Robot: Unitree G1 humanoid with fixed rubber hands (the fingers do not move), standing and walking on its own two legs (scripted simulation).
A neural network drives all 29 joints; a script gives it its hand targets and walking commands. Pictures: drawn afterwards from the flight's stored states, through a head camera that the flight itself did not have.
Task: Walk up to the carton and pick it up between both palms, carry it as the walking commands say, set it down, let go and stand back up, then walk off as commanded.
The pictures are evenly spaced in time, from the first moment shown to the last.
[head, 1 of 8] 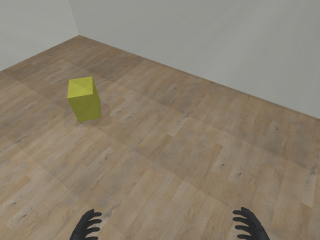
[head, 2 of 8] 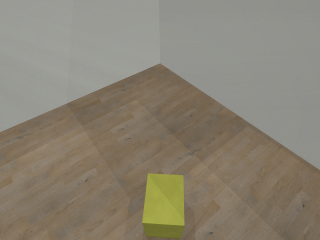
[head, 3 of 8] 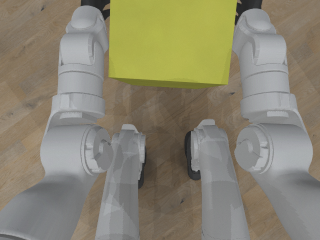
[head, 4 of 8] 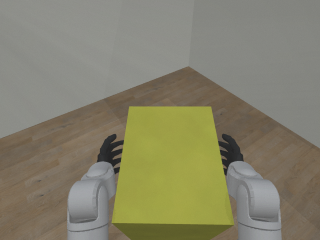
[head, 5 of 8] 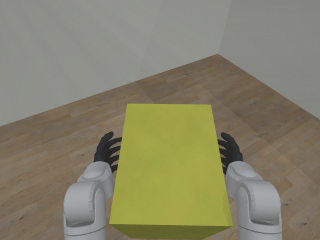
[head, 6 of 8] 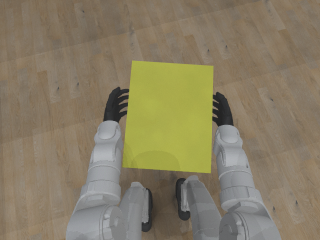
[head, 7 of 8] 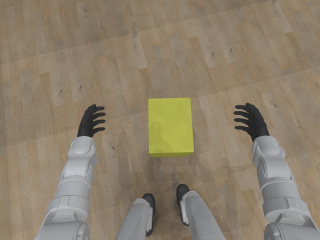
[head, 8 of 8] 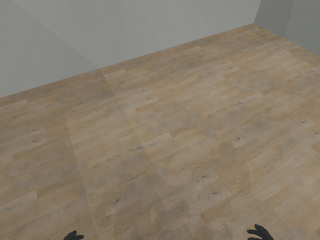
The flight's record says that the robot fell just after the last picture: no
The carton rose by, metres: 0.68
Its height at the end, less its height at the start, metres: +0.00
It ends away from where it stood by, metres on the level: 1.12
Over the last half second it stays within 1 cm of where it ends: yes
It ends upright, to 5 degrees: yes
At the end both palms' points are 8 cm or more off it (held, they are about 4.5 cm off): yes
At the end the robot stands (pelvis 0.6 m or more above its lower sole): yes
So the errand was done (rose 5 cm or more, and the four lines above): yes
